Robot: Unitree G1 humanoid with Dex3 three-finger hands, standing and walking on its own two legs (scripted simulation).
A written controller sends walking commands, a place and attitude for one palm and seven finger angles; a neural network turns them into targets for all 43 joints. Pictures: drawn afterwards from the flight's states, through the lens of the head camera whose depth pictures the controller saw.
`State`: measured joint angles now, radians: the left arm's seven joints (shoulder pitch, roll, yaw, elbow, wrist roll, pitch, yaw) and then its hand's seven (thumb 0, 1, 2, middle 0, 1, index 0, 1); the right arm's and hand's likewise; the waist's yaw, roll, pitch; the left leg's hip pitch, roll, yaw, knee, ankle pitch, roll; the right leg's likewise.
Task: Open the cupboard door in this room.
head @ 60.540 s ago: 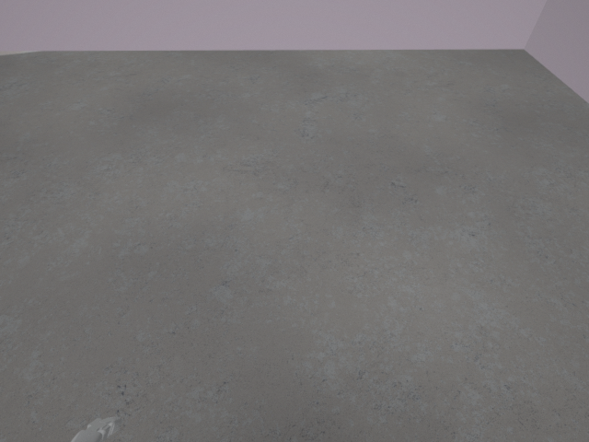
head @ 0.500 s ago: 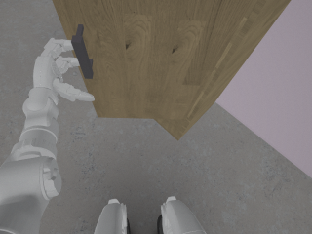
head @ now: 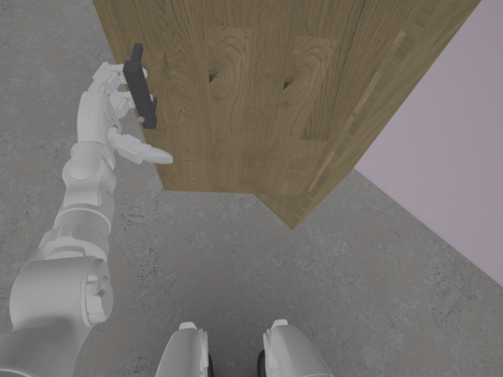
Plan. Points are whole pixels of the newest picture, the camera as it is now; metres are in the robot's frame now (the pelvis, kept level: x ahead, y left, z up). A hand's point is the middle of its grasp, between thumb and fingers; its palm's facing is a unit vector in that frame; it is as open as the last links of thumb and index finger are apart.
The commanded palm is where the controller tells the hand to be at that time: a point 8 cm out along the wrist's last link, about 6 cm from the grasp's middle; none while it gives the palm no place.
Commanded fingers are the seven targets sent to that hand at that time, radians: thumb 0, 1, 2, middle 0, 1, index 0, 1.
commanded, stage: slide the fingers in behind the handle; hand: left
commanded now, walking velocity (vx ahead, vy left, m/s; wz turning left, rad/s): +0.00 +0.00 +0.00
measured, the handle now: (144, 88) +0.55 +0.14 +0.07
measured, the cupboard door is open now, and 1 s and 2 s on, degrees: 45 43 71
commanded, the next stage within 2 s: close the thumb around the handle in 0.44 s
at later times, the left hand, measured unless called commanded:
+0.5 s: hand (151, 111) +0.51 +0.12 +0.06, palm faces -0.07 -1.00 -0.03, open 14.0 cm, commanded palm +0.49 +0.16 +0.06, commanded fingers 0.00 -0.50 0.30 -0.30 -1.20 -0.30 -1.20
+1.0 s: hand (157, 115) +0.51 +0.12 +0.06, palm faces -0.05 -1.00 -0.03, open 8.4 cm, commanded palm +0.48 +0.15 +0.06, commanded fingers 0.00 0.84 0.88 -0.40 -1.34 -0.40 -1.34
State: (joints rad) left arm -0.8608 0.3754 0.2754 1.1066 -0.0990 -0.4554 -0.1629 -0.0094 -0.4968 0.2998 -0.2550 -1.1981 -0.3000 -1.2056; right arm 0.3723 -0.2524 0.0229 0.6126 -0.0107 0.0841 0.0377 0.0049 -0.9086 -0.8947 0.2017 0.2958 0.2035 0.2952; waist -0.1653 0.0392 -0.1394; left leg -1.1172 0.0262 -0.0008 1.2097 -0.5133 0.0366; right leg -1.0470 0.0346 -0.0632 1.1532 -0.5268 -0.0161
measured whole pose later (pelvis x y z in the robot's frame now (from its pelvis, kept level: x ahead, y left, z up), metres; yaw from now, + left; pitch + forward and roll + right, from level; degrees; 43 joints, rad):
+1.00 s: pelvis +0.00 +0.00 +0.00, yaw +0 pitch +24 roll -3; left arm -0.88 0.34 0.25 1.11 -0.07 -0.46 -0.09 0.00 0.32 0.65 -0.32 -1.27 -0.33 -1.29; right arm 0.37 -0.25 0.01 0.60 -0.02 0.10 0.05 0.00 -0.91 -0.89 0.20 0.30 0.20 0.30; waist -0.17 0.04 -0.14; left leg -1.12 0.02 0.00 1.21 -0.52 0.03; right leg -1.06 0.03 -0.06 1.16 -0.53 -0.02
